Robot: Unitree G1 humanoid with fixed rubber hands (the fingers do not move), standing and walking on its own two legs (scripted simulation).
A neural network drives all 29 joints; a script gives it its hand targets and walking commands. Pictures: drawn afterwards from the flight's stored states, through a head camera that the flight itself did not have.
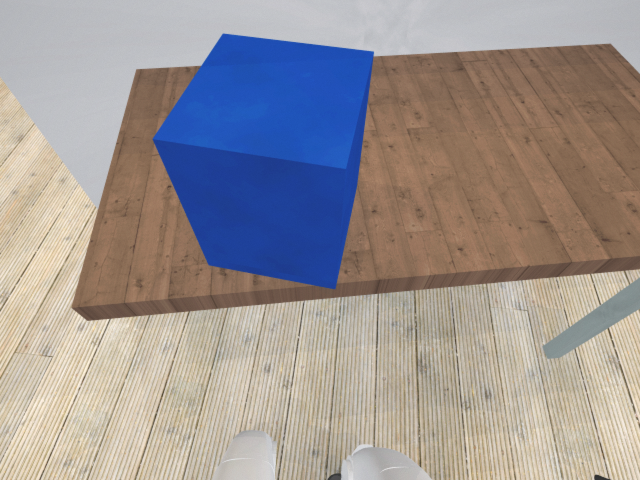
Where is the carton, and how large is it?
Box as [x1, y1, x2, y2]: [153, 34, 373, 288]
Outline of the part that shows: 222,34 153,138 154,143 207,262 210,265 335,288 356,188 373,52 231,34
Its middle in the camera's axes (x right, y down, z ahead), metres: -0.05 -0.10 +0.55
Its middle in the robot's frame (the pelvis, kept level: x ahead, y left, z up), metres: +0.50 +0.08 +0.07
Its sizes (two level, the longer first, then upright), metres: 0.210 0.200 0.250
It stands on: a table, 0.68 m high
